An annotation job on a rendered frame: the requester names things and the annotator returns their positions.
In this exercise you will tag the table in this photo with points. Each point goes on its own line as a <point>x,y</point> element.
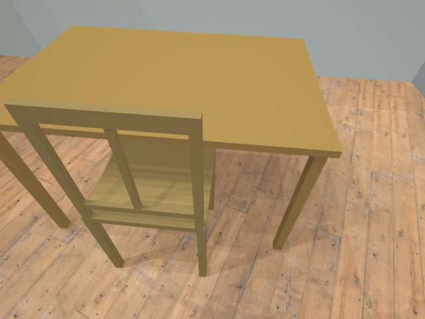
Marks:
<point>257,94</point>

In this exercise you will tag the chair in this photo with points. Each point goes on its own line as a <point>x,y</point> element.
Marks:
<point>156,186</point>

